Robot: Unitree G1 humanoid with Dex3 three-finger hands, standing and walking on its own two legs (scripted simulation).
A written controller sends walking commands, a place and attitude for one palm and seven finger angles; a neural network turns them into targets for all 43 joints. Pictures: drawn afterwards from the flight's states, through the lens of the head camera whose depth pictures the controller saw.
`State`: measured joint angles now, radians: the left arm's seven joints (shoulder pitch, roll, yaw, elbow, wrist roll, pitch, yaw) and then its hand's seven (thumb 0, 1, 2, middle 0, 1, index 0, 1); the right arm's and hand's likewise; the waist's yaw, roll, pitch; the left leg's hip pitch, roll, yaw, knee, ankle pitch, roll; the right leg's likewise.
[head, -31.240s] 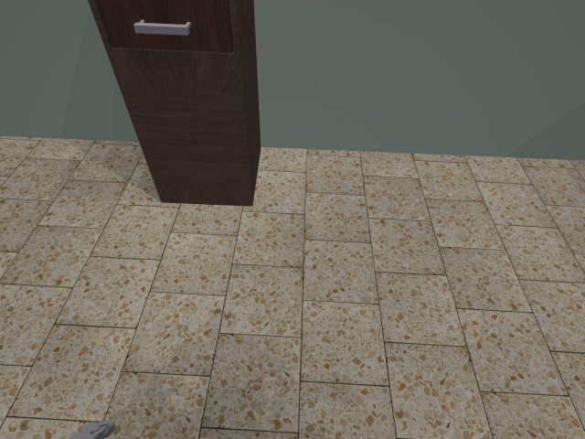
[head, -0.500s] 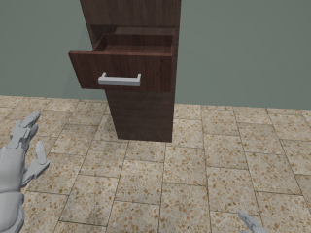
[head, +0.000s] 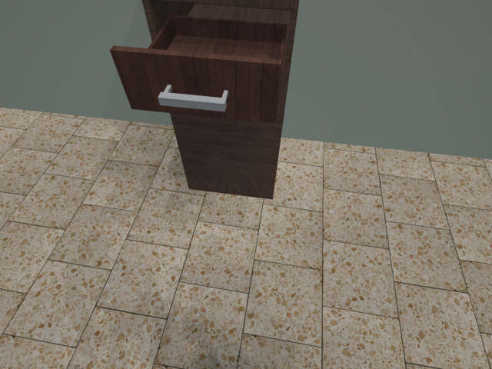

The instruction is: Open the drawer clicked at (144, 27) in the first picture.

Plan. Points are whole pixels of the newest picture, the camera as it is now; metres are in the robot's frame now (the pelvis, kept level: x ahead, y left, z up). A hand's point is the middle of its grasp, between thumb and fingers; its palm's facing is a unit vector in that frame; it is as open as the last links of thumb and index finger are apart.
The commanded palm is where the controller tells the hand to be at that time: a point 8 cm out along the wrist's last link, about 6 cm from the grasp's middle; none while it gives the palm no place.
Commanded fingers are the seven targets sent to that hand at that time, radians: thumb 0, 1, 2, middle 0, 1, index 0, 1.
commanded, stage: let the arm hang, fingers relaxed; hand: left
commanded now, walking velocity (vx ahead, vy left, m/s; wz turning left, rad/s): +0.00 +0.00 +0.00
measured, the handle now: (194, 96) +0.67 +0.17 +0.04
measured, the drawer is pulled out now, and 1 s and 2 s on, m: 0.27 0.27 0.27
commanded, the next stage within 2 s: look to check the result in 0.52 s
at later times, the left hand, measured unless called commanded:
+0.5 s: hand out of the picture +0.05 +0.17 -0.17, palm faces +0.00 -0.98 -0.22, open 7.3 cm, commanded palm none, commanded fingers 0.00 0.90 0.90 -0.20 -0.30 -0.20 -0.30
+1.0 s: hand out of the picture +0.04 +0.16 -0.17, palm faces +0.00 -0.98 -0.20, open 7.3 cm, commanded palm none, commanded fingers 0.00 0.90 0.90 -0.20 -0.30 -0.20 -0.30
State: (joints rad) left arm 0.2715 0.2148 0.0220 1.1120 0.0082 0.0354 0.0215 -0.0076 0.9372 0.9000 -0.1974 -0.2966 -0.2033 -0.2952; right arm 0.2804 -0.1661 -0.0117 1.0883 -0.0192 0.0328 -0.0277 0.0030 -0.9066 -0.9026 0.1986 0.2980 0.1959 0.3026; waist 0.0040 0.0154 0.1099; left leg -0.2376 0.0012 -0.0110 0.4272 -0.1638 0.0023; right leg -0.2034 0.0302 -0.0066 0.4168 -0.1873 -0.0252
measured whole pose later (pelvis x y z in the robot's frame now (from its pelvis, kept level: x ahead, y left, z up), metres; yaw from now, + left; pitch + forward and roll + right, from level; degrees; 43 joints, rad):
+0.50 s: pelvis +0.01 -0.01 +0.00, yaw -1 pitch -2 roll +0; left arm 0.20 0.15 0.02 1.12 0.01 0.01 0.03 0.00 0.92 0.90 -0.20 -0.30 -0.20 -0.30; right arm 0.27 -0.14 -0.01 1.12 -0.02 0.01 -0.03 0.00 -0.91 -0.90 0.20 0.30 0.20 0.30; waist -0.02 0.03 0.07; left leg -0.20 0.01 0.01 0.41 -0.18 -0.01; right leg -0.18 0.04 0.01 0.42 -0.20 -0.03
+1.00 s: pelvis +0.02 -0.01 +0.00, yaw -1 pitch -2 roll +0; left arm 0.21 0.14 0.02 1.14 0.01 0.01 0.03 0.00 0.91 0.90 -0.20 -0.30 -0.20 -0.30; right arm 0.24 -0.14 -0.01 1.12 -0.02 0.02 -0.04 0.00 -0.91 -0.90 0.20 0.30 0.20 0.30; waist -0.02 0.02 0.09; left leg -0.19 0.02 0.01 0.41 -0.19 -0.01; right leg -0.17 0.05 0.01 0.41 -0.21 -0.04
